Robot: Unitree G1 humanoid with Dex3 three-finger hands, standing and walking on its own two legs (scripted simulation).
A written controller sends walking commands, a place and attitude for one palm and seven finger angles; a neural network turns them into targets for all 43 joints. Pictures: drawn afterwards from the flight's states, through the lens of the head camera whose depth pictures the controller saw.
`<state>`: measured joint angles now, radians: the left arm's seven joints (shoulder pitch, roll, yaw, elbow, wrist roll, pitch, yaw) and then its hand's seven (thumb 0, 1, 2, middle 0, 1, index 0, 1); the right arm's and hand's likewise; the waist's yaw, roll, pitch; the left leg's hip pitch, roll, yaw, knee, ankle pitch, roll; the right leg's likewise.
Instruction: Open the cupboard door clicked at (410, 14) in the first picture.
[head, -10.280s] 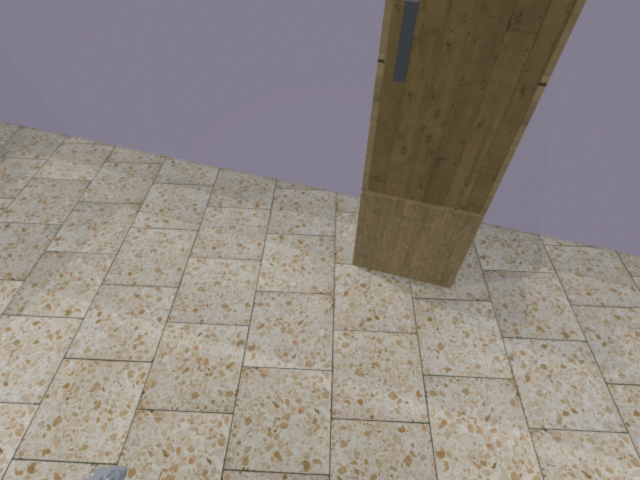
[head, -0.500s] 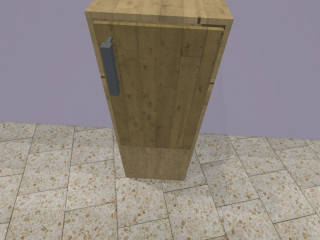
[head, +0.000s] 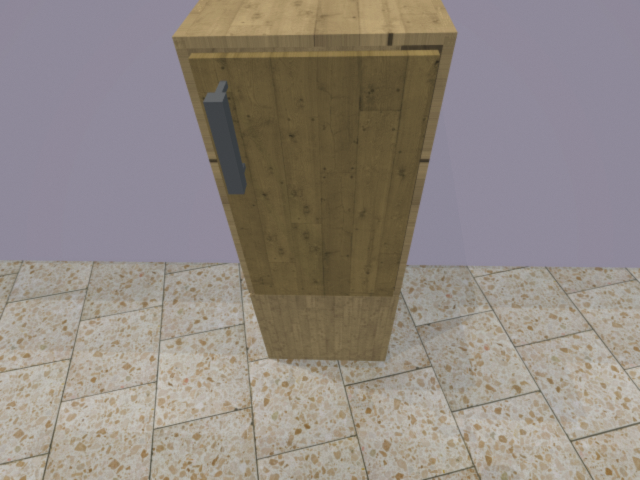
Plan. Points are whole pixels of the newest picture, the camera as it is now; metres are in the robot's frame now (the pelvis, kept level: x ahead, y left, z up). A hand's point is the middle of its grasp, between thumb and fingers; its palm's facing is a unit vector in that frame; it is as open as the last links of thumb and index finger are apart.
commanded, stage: come to a stop and stand still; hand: left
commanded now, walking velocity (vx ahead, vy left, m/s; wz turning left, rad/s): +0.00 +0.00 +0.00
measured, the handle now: (230, 139) +0.57 +0.17 +0.13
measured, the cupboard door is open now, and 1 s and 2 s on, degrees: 0 0 0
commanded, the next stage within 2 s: look again from close up in 0.92 s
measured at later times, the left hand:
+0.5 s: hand out of the picture +0.04 +0.15 -0.17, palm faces -0.01 -0.98 -0.20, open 7.3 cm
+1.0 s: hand out of the picture +0.07 +0.14 -0.17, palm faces +0.00 -0.98 -0.22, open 7.4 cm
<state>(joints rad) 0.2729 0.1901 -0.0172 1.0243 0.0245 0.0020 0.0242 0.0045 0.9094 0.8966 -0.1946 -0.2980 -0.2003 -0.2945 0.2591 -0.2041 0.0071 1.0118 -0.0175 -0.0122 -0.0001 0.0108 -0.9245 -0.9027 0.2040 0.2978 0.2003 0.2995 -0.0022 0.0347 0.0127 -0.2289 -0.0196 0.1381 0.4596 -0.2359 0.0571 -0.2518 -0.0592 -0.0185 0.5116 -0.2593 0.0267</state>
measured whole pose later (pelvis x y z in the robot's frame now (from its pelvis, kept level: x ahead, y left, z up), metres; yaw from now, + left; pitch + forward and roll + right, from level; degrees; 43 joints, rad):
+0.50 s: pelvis +0.03 -0.03 +0.00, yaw +0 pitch +0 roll +1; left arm 0.25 0.17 -0.02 1.10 0.02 -0.01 0.03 0.01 0.91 0.90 -0.20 -0.30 -0.20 -0.29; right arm 0.23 -0.17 0.01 1.12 -0.01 -0.03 -0.02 0.01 -0.91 -0.90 0.20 0.30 0.20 0.30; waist 0.00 -0.01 0.04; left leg -0.18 0.02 0.12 0.45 -0.27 0.01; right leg -0.20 -0.02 -0.04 0.48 -0.29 -0.01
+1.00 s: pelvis +0.05 -0.04 +0.00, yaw +0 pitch +0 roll +1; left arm 0.23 0.19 -0.01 1.10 0.02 -0.02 0.03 0.00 0.91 0.90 -0.20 -0.30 -0.20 -0.29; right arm 0.21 -0.17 0.01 1.13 -0.01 -0.02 -0.02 0.01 -0.91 -0.90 0.20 0.30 0.20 0.30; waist 0.00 -0.01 0.02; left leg -0.14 0.04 0.11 0.42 -0.28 -0.02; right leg -0.16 0.01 -0.05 0.46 -0.31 -0.03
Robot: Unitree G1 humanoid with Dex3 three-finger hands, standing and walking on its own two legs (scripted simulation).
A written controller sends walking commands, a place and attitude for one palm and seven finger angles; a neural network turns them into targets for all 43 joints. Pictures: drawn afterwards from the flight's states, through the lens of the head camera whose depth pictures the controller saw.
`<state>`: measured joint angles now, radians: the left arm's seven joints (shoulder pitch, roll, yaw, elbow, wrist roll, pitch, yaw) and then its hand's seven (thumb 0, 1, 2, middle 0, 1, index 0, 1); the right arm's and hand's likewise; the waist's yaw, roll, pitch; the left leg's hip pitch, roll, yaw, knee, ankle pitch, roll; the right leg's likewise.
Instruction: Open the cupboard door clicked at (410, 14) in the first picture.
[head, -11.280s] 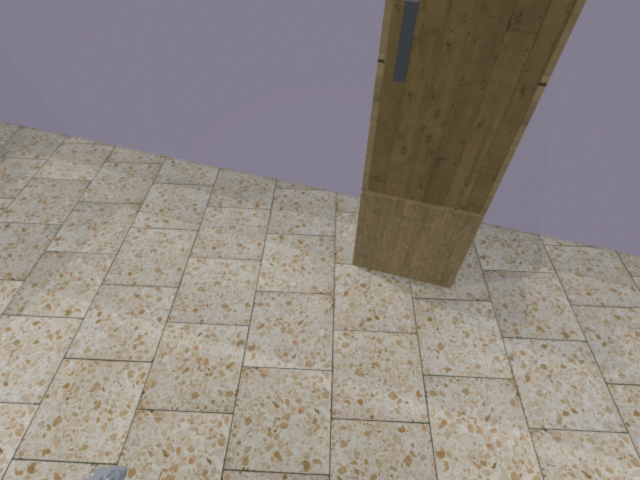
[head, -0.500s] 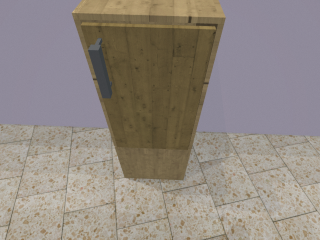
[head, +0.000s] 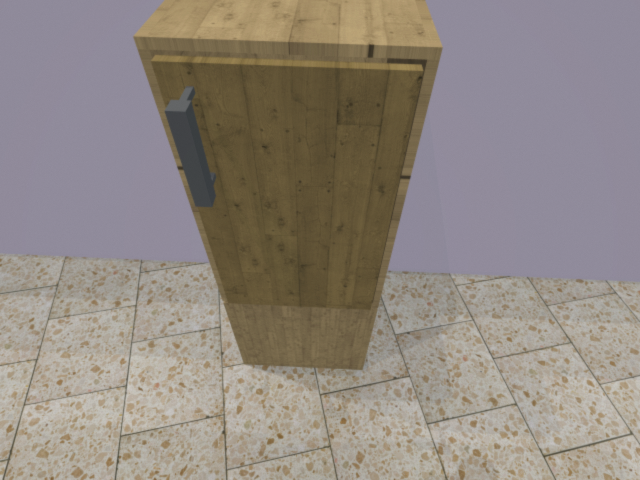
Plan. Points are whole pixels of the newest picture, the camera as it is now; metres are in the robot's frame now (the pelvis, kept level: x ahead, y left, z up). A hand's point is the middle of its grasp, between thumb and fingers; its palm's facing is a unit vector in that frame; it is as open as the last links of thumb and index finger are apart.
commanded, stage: look again from close up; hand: left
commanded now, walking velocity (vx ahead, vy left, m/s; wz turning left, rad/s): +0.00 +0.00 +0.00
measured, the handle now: (197, 149) +0.52 +0.21 +0.13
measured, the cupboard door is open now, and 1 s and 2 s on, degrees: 0 0 0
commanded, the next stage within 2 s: raise the hand with hooked fingers in 0.56 s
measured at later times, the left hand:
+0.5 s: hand out of the picture +0.01 +0.17 -0.17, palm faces +0.02 -0.98 -0.21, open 7.4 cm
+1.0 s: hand (181, 445) +0.16 +0.17 +0.00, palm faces -0.05 -1.00 -0.02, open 8.1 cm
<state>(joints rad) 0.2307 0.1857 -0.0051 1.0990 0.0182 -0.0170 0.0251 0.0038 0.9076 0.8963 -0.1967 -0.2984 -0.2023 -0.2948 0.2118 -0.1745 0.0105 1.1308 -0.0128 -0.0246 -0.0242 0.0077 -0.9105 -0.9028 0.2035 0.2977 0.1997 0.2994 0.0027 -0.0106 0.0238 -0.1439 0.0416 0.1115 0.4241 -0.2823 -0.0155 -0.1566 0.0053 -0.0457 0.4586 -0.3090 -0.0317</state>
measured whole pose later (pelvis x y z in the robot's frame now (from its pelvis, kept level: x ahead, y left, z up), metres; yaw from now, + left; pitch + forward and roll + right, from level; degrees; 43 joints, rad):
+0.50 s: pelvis +0.00 -0.01 +0.00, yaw +1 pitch +0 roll +1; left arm 0.25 0.18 0.00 1.11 0.02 -0.02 0.03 0.00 0.91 0.90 -0.20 -0.30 -0.20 -0.29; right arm 0.23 -0.17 0.01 1.15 -0.01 -0.02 -0.03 0.01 -0.91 -0.90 0.20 0.30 0.20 0.30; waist 0.01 -0.01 0.02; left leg -0.13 0.05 0.10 0.40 -0.27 -0.03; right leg -0.14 0.01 -0.06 0.43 -0.30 -0.04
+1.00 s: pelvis -0.06 +0.00 -0.05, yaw +2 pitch +9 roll +1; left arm 0.28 0.18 0.14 0.19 -0.26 -0.52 -0.35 0.01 0.71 0.81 -0.21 -0.43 -0.21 -0.43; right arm 0.15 -0.28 -0.05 0.57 0.03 -0.27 -0.01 0.01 -0.91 -0.90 0.20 0.30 0.20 0.30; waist 0.00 -0.01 -0.11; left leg -0.66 0.03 0.06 0.92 -0.41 -0.01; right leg -0.66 -0.03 -0.06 0.96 -0.46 -0.04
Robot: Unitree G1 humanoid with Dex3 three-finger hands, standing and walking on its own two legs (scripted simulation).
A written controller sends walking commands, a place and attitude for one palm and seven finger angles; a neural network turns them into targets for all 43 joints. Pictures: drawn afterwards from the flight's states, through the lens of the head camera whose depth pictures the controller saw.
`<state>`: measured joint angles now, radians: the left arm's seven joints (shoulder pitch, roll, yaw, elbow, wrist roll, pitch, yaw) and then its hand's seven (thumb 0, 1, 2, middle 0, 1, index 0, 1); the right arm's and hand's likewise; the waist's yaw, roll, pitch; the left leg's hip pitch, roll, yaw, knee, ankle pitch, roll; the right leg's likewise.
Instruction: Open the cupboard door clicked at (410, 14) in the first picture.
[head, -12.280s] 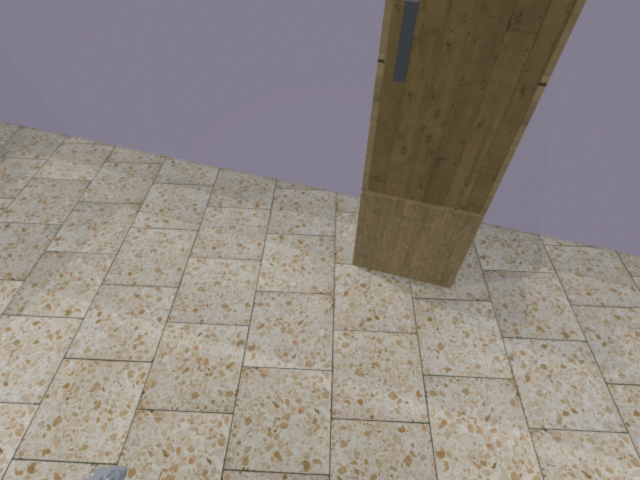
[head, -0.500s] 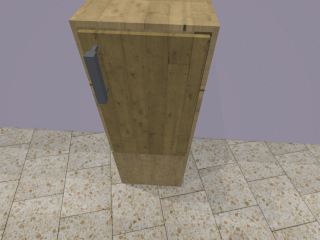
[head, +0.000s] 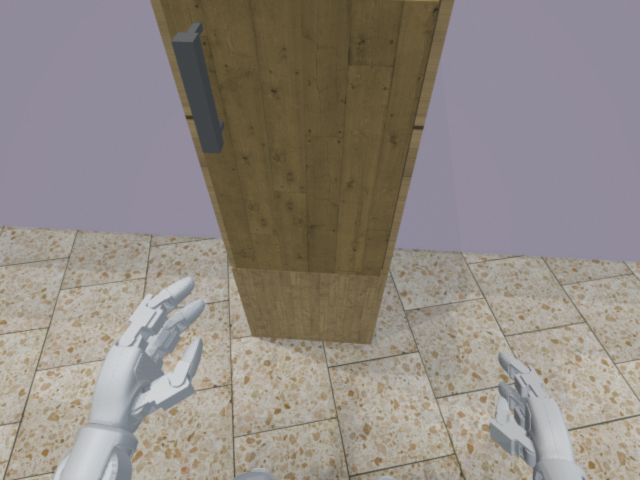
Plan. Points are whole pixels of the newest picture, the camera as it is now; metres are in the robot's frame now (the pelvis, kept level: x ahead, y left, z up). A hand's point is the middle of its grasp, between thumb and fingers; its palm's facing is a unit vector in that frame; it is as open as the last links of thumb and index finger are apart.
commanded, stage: raise the hand with hooked fingers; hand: left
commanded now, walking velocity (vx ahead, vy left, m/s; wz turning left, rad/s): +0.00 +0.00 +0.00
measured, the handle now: (205, 90) +0.58 +0.20 +0.19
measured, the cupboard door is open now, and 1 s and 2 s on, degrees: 0 0 0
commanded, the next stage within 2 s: move the hooked fingers beside the handle in 1.76 s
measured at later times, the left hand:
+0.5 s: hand (112, 341) +0.24 +0.24 +0.09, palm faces +0.00 -1.00 -0.06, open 11.1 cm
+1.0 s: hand (49, 265) +0.28 +0.28 +0.17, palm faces +0.04 -1.00 -0.06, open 13.7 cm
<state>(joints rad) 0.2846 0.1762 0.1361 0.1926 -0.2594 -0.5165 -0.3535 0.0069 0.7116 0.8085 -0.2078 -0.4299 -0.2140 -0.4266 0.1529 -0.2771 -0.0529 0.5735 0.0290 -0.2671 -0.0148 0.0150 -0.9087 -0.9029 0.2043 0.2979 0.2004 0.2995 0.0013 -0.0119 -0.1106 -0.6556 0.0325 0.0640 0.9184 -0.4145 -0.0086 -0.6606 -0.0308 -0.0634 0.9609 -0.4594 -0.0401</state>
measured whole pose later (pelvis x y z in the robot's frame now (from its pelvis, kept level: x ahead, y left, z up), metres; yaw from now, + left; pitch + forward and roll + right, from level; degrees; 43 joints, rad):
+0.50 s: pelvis +0.00 +0.03 +0.02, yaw +1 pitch +6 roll -2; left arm 0.24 0.29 0.25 0.03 -0.30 -0.22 -0.31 0.01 0.12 0.56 -0.25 -0.80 -0.26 -0.80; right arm 0.30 -0.23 0.07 0.59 0.04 -0.26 -0.06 0.02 -0.90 -0.90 0.21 0.30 0.21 0.30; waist -0.01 0.04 -0.06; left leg -0.56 0.03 0.04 0.84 -0.39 0.02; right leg -0.52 -0.02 -0.09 0.80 -0.38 -0.01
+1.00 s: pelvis +0.02 +0.03 +0.04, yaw +1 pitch +1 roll -1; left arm -0.01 0.39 0.38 0.16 -0.32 -0.03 -0.43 -0.01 -0.43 0.33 -0.29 -1.16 -0.30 -1.15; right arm 0.22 -0.26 0.08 0.59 0.06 -0.26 -0.10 0.02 -0.90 -0.90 0.21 0.30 0.20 0.30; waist 0.04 0.04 -0.03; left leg -0.32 0.02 0.04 0.63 -0.32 0.02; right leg -0.27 -0.02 -0.09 0.58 -0.32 0.00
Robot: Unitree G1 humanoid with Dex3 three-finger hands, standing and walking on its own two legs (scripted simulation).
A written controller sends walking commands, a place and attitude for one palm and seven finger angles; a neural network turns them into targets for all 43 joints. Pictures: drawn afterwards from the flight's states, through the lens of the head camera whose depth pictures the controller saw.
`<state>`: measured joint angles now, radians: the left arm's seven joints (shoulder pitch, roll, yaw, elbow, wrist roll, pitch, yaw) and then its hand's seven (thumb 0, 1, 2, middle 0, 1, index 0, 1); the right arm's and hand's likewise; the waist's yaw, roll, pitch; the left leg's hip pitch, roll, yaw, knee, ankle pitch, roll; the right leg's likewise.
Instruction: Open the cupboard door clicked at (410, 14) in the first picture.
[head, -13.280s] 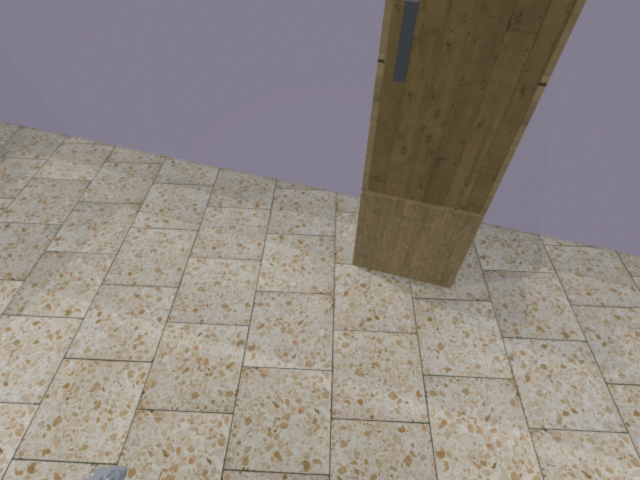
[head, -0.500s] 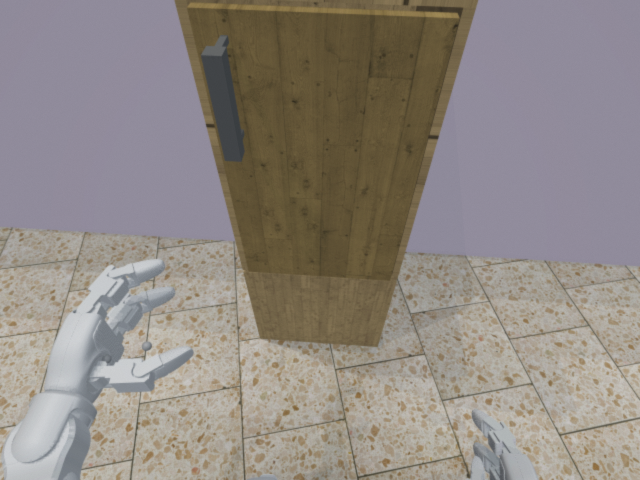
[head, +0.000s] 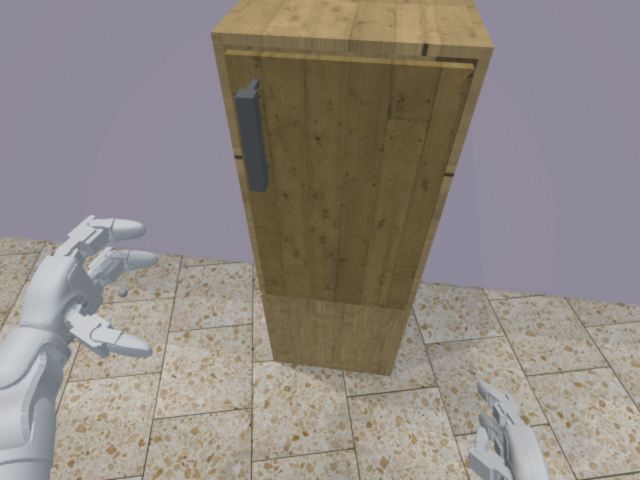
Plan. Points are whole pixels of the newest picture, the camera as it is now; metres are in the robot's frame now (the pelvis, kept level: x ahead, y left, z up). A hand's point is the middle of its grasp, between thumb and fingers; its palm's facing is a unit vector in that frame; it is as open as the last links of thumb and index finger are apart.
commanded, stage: raise the hand with hooked fingers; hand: left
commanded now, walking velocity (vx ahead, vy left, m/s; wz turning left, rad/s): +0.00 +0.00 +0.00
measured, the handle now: (257, 136) +0.57 +0.16 +0.14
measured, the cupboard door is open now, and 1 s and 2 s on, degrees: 0 0 0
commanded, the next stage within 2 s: move the hooked fingers beside the handle in 0.76 s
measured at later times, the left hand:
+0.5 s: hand (123, 252) +0.30 +0.25 +0.16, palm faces +0.00 -1.00 -0.05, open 14.0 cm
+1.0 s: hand (123, 250) +0.30 +0.25 +0.16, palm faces +0.02 -1.00 -0.04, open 14.0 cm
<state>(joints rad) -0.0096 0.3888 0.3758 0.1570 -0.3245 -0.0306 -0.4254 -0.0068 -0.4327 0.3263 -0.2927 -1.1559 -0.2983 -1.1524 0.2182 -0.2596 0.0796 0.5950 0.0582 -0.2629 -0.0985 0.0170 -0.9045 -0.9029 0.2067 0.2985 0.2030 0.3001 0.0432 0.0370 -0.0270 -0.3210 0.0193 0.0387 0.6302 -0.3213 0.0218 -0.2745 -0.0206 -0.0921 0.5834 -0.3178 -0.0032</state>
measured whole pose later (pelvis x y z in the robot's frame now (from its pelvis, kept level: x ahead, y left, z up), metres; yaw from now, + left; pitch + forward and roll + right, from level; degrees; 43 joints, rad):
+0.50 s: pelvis +0.00 -0.02 +0.01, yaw -1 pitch +0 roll +0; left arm -0.16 0.46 0.46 0.29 -0.33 0.07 -0.50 -0.01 -0.50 0.30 -0.30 -1.20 -0.30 -1.20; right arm 0.25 -0.29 0.07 0.60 0.08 -0.21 -0.09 0.02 -0.90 -0.90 0.21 0.30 0.20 0.30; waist 0.03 0.05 -0.02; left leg -0.25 0.03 0.05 0.53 -0.27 0.00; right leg -0.23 0.00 -0.08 0.51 -0.28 -0.02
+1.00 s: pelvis -0.01 -0.02 +0.01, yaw +0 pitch -1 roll +0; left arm -0.22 0.44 0.42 0.33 -0.31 0.05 -0.47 -0.01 -0.50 0.30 -0.30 -1.20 -0.30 -1.20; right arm 0.24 -0.28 0.08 0.62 0.08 -0.22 -0.12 0.02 -0.90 -0.90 0.21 0.30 0.20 0.30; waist 0.04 0.05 -0.01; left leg -0.24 0.03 0.04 0.53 -0.26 0.00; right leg -0.21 -0.01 -0.09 0.50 -0.27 -0.02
